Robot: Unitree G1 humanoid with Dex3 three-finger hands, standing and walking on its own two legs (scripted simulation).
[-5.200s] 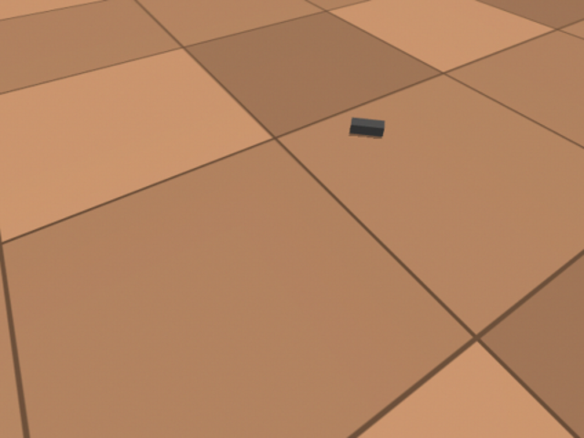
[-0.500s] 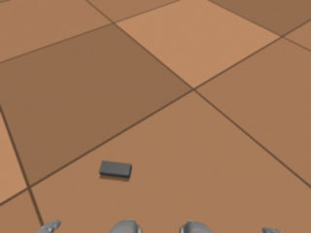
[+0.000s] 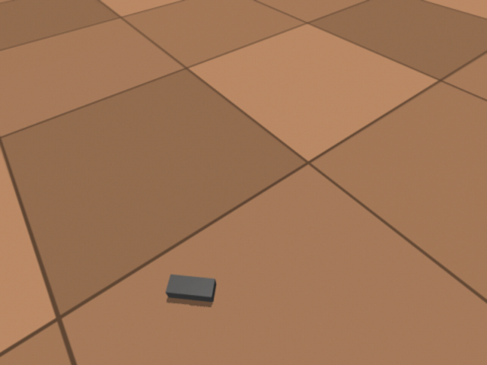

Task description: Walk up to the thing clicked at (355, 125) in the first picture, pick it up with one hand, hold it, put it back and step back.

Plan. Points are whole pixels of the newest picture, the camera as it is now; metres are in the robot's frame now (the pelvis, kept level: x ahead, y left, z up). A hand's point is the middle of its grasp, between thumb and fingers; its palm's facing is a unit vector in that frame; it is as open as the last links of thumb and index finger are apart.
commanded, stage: walk up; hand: left
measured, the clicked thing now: (191, 288) +0.52 +0.26 -0.74
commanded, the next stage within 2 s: stand in 1.24 s
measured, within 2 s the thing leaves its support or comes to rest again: neither
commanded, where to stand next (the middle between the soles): +0.12 +0.03 m, yaw -1 degrees
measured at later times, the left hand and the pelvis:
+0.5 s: hand out of the picture +0.13 +0.26 -0.14, palm faces -0.05 -0.93 -0.36, open 7.4 cm; pelvis +0.02 +0.01 +0.01, yaw -1 degrees
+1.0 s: hand out of the picture +0.10 +0.27 -0.15, palm faces -0.05 -0.93 -0.37, open 7.4 cm; pelvis +0.03 +0.01 +0.01, yaw -1 degrees
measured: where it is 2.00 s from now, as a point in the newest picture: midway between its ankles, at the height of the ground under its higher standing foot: outside the picture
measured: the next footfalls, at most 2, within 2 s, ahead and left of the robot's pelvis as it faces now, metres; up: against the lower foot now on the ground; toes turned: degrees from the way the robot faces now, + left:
none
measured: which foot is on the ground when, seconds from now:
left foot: down 0.00-1.00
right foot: down 0.00-1.00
